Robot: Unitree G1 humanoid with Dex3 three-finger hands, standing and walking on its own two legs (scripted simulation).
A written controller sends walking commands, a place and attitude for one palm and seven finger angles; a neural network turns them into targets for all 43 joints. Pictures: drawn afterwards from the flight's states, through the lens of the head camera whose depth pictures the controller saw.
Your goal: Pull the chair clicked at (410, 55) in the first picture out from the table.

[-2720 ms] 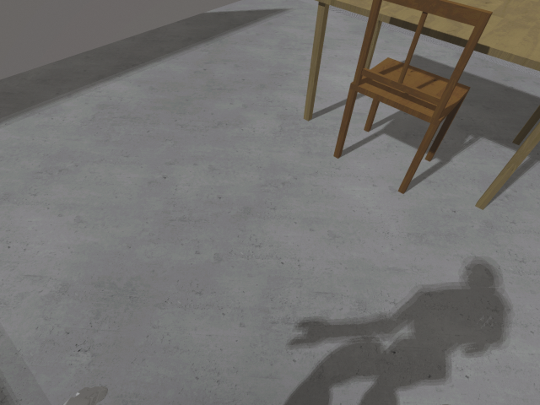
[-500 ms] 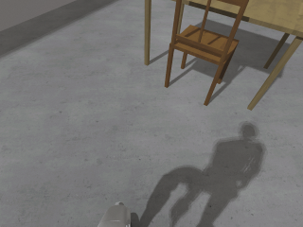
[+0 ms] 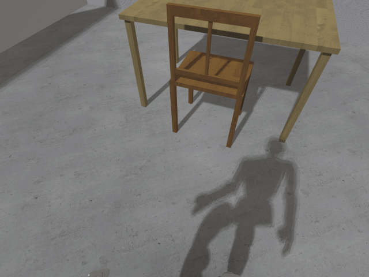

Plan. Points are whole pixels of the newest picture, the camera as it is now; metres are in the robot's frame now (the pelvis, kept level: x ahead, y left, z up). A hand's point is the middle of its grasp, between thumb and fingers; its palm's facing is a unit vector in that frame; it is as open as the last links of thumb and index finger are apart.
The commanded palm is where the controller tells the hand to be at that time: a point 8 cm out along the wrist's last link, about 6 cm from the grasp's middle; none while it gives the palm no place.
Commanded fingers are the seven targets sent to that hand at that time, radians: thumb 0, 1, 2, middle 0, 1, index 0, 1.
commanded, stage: walk to a spot facing it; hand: left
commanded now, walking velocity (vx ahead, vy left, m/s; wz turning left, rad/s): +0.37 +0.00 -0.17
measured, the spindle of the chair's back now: (208, 50) +1.13 -0.11 -0.09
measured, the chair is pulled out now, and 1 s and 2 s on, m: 0.00 0.00 0.00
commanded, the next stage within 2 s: turn to face it in 0.54 s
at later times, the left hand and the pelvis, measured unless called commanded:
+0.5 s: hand (108, 273) +0.17 +0.21 -0.20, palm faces +0.02 -0.99 -0.14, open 7.4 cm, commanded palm none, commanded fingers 0.00 0.90 0.90 -0.20 -0.30 -0.20 -0.30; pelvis +0.23 +0.03 -0.02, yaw -3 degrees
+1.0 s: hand (145, 155) +0.53 +0.15 -0.17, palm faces -0.22 -0.95 -0.23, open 7.4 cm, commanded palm none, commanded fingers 0.00 0.90 0.90 -0.20 -0.30 -0.20 -0.30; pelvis +0.38 +0.00 -0.02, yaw -13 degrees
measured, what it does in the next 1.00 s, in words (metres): walks ahead: right foot, then left foot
